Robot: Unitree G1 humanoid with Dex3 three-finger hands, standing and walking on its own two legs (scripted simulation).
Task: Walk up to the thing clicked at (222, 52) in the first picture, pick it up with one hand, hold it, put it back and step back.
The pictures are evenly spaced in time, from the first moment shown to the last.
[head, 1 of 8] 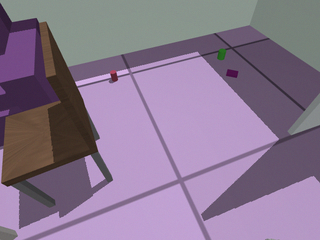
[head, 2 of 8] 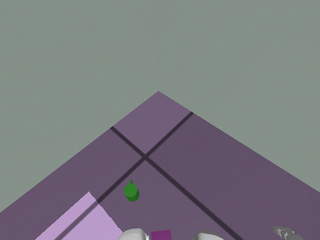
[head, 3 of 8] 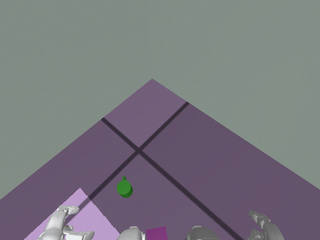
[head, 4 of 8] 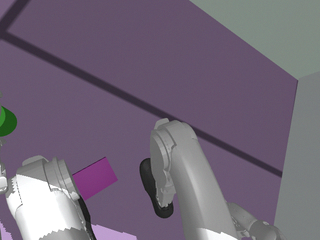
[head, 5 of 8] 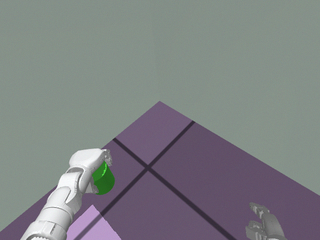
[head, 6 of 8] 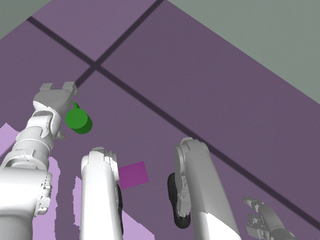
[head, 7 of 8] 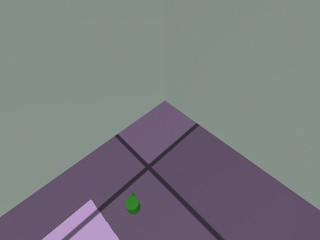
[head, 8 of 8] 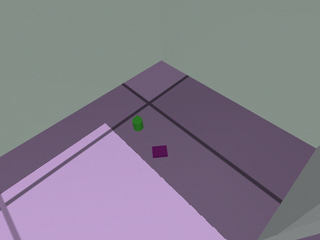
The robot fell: no
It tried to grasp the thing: yes
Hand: left
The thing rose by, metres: 0.65
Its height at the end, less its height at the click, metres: +0.00
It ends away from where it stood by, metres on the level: 0.01
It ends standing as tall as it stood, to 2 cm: yes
